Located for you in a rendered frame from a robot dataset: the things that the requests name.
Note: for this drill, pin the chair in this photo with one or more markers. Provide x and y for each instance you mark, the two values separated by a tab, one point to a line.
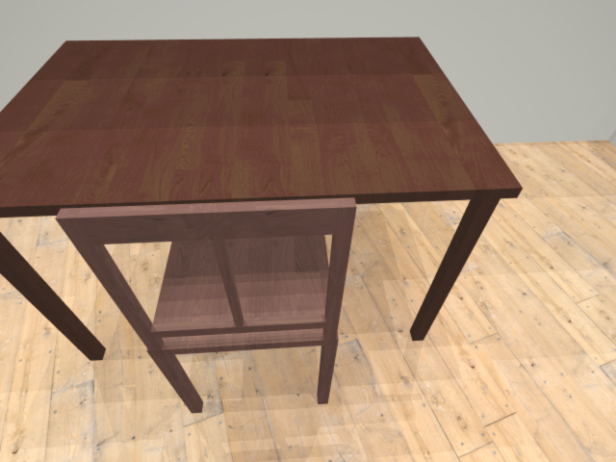
239	276

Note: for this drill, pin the table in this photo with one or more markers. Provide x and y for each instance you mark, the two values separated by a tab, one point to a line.
108	123

